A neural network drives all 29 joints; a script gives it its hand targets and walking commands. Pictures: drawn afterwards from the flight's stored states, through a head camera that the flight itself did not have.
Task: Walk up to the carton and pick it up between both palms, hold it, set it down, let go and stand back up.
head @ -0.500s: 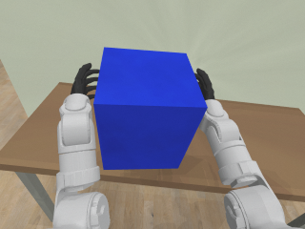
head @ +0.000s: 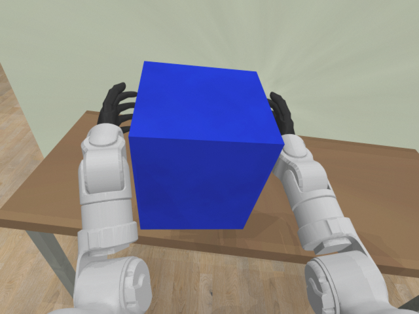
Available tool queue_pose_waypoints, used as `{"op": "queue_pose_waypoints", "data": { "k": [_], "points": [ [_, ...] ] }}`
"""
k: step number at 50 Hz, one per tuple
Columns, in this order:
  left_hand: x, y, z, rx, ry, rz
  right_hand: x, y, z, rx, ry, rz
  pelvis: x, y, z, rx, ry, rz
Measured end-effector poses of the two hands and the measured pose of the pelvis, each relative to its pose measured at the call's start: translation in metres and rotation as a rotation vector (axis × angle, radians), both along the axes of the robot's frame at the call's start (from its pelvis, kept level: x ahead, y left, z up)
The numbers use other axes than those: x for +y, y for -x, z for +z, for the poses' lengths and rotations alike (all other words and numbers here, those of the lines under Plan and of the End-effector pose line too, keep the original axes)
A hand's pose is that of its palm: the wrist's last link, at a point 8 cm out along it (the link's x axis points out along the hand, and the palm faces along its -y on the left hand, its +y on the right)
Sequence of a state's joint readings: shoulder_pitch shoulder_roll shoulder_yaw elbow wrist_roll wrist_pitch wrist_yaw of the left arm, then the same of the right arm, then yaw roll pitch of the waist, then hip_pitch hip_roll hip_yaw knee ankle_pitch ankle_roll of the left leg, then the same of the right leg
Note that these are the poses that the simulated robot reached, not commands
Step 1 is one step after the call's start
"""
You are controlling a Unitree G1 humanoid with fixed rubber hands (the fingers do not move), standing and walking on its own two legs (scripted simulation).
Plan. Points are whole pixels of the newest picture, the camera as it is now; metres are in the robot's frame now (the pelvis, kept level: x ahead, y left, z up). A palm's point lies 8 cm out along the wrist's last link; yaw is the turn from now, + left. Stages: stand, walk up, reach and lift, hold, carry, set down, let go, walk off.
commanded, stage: hold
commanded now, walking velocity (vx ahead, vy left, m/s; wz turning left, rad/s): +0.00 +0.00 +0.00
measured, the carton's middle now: (197, 151) +0.38 +0.02 +0.16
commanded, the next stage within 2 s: set down in 0.50 s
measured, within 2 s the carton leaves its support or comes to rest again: neither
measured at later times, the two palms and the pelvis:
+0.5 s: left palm (110, 128) +0.36 +0.17 +0.22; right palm (281, 134) +0.37 -0.13 +0.21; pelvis +0.00 +0.00 +0.00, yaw +0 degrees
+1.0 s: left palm (114, 126) +0.38 +0.17 +0.21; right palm (276, 140) +0.38 -0.13 +0.19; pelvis +0.01 +0.00 +0.00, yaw +0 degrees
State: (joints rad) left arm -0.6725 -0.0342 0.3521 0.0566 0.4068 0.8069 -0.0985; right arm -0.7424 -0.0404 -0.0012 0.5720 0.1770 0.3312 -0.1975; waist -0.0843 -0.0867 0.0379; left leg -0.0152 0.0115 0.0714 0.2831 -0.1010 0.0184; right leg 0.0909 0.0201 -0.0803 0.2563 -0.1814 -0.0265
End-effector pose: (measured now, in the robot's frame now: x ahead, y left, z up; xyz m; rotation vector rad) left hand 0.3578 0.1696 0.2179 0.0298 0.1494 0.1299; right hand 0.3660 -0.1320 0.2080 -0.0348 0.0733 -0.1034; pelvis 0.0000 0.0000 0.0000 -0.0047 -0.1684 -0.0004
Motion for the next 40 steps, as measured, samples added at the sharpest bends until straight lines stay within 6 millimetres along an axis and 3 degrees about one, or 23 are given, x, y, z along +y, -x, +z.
{"op": "queue_pose_waypoints", "data": {
  "k": [29,40],
  "points": [
    [-0.001,0.001,-0.002,0.007,-0.008,0.003,0.000,0.000,-0.003,0.005,-0.003,0.006,0.000,-0.002,0.000,0.000,0.000,0.000],
    [-0.010,-0.010,0.019,-0.101,-0.021,-0.041,-0.010,0.001,0.013,-0.103,-0.011,-0.041,0.000,-0.004,0.000,0.012,-0.003,-0.005]
  ]
}}
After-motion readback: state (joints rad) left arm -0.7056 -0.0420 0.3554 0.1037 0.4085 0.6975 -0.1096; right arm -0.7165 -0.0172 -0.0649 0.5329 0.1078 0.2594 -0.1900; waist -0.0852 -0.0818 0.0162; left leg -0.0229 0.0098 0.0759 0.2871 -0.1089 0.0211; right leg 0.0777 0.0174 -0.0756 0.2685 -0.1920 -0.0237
